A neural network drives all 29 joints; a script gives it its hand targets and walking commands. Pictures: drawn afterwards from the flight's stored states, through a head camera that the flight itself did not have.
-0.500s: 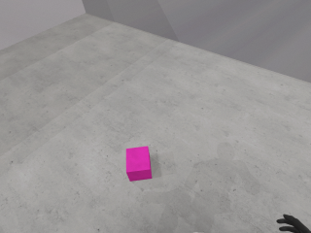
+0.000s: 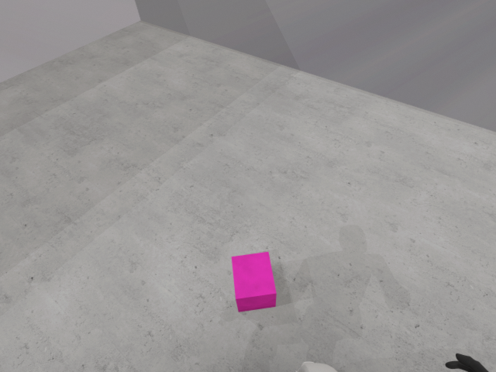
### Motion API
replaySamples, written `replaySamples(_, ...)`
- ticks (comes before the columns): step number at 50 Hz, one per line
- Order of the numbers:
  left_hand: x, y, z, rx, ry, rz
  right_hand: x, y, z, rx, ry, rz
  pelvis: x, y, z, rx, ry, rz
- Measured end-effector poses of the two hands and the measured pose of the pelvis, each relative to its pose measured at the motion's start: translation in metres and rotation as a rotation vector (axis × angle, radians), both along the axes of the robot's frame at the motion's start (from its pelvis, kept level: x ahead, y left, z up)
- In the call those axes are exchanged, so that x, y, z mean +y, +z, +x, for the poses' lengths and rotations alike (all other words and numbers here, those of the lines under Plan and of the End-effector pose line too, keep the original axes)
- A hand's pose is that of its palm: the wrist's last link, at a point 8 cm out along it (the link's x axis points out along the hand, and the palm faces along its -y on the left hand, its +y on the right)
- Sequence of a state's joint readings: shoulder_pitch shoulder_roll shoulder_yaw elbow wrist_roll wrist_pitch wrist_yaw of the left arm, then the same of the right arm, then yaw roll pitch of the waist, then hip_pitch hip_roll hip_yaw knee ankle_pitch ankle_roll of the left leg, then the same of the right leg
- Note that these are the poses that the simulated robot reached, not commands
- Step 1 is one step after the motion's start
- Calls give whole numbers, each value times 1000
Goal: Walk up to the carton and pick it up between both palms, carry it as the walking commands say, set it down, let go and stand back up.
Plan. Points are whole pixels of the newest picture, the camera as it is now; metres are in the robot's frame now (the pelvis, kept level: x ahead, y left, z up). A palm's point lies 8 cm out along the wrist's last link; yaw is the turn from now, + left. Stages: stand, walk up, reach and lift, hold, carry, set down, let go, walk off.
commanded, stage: walk up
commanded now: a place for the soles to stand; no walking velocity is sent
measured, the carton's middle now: (253, 281) +0.56 +0.00 -0.67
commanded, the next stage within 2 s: none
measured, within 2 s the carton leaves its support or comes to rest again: neither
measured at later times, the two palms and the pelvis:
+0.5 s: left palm (53, 370) +0.18 +0.34 -0.07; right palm (455, 365) +0.14 -0.29 -0.06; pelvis +0.04 +0.04 +0.02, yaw -5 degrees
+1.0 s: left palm out of the picture +0.17 +0.31 -0.07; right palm out of the picture +0.11 -0.31 -0.07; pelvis +0.05 +0.01 +0.03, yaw -5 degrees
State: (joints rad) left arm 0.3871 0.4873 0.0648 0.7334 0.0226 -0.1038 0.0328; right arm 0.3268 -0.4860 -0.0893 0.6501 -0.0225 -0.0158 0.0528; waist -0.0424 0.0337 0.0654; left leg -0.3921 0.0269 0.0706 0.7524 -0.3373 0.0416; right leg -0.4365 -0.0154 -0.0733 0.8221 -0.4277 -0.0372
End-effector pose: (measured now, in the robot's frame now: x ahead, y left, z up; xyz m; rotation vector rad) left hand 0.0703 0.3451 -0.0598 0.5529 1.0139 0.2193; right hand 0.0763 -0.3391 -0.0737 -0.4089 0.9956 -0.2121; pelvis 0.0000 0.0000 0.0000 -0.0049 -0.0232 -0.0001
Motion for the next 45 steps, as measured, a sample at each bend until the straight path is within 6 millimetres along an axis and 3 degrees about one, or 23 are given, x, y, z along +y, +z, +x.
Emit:
replaySamples(5, 2, -9, 31, -37, -11, -42, 19, -13, 5, 46, -37, 8, 14, -3, 16, -7, -20, 0)
replaySamples(11, 11, -17, 72, -47, 5, -105, 48, -8, 31, 4, -28, 3, 34, 2, 33, -10, -44, -5)
replaySamples(20, 6, -17, 110, -19, -21, -142, 49, 10, 57, -15, -83, -11, 39, 16, 39, -24, -80, -1)
replaySamples(25, -4, -14, 114, 7, -27, -149, 45, 12, 59, -7, -107, 0, 36, 22, 38, -33, -93, 6)
replaySamples(38, -22, -8, 93, 74, 8, -145, 35, 4, 49, 61, -130, 51, 21, 32, 40, -35, -96, 16)
replaySamples(45, -27, -6, 94, 84, 16, -140, 28, 2, 40, 97, -149, 55, 15, 34, 44, -29, -94, 14)
